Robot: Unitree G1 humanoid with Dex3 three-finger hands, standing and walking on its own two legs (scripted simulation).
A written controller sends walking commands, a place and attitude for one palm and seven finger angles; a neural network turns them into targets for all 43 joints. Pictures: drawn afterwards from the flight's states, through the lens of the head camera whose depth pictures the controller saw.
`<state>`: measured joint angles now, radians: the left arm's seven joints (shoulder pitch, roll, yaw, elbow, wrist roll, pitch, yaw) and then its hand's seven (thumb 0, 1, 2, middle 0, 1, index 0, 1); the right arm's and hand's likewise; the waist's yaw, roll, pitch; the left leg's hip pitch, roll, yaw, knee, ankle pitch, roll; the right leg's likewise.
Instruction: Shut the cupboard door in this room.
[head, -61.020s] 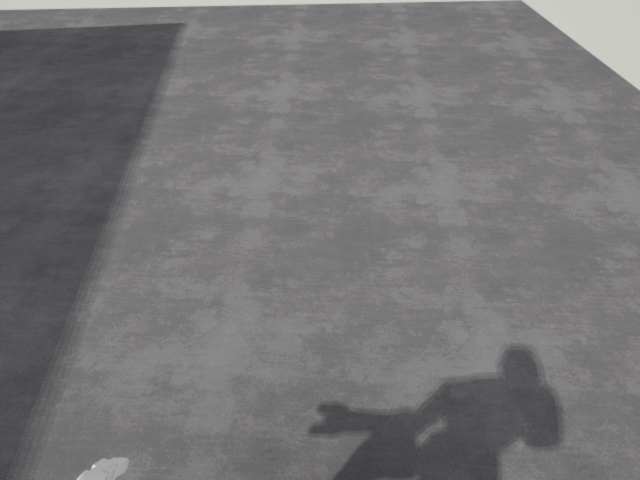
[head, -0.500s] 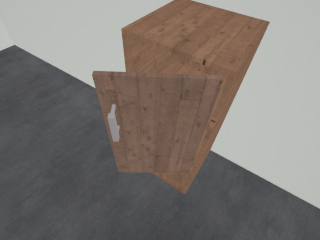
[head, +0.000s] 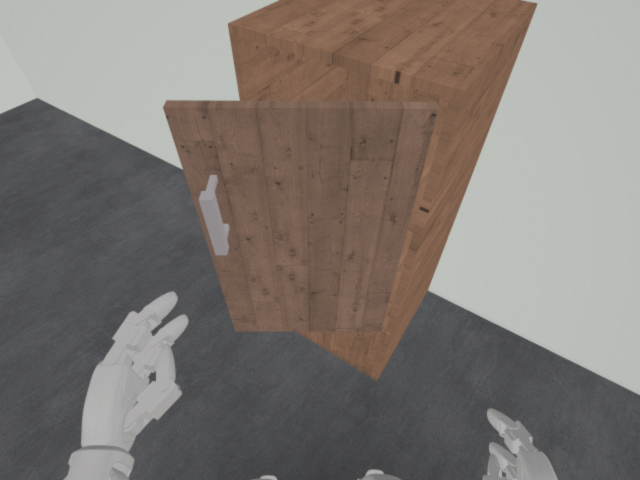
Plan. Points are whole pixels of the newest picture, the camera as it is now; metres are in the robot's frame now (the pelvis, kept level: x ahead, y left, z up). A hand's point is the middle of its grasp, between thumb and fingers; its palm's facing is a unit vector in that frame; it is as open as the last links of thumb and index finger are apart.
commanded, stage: raise the hand and make a fist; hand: left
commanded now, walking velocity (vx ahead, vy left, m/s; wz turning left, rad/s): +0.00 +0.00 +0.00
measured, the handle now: (217, 216) +0.49 +0.17 +0.05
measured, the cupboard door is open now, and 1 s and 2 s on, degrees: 34 34 34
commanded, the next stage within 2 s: bring the fist close to the handle in 1.64 s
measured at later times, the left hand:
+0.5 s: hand (172, 413) +0.20 +0.17 +0.02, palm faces +0.05 -1.00 -0.03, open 4.4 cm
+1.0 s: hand (141, 392) +0.22 +0.21 +0.03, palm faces +0.04 -1.00 -0.02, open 3.1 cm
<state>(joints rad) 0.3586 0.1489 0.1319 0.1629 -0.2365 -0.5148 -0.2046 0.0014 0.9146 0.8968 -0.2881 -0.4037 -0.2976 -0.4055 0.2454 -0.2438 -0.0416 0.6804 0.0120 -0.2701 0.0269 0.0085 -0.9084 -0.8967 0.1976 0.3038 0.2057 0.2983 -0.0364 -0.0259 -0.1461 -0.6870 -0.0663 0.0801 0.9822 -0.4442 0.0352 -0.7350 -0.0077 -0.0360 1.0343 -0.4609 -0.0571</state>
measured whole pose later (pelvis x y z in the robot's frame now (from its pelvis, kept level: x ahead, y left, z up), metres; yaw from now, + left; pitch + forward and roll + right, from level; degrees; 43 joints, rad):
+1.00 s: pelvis +0.01 +0.02 -0.02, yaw +1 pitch +15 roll -3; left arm 0.43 0.22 0.11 -0.04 -0.26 -0.41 -0.20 0.02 0.90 0.90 -1.19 -1.39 -1.20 -1.39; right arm 0.23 -0.23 0.03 0.48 0.02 -0.18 -0.03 0.01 -0.91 -0.90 0.20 0.30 0.21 0.30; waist 0.01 0.03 -0.15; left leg -0.86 -0.04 0.01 1.13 -0.53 0.08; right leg -0.84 0.02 -0.10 1.06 -0.48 -0.03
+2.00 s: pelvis +0.02 +0.00 -0.01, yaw +1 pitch +14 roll -2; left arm 0.22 0.23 0.11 0.08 -0.23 -0.35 -0.18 0.02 0.90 0.90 -1.30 -1.50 -1.31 -1.50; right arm 0.24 -0.25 0.04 0.52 0.03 -0.16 -0.03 0.01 -0.91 -0.90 0.20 0.30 0.21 0.30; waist 0.00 0.04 -0.15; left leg -0.82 -0.03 0.00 1.09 -0.52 0.05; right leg -0.81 0.03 -0.11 1.04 -0.48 -0.06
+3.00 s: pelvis +0.02 +0.00 +0.00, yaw -1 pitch +15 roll +0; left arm -0.25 0.16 0.11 0.56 -0.13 -0.43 0.00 0.02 0.90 0.90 -1.29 -1.50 -1.30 -1.50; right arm 0.29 -0.24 0.01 0.59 0.01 -0.02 0.02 0.01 -0.91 -0.90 0.20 0.30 0.20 0.30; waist -0.05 0.02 -0.14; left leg -0.78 -0.02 0.05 1.00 -0.48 0.05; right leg -0.81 0.04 -0.05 0.99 -0.44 -0.07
